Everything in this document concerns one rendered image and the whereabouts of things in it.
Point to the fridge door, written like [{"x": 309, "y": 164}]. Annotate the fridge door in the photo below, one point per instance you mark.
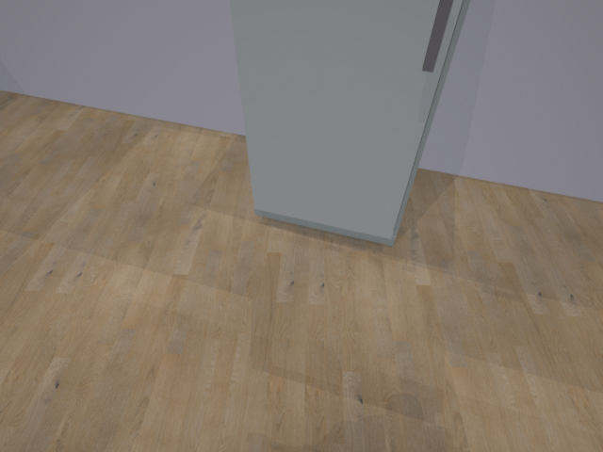
[{"x": 335, "y": 103}]

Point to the handle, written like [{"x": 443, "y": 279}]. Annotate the handle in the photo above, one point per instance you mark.
[{"x": 437, "y": 35}]

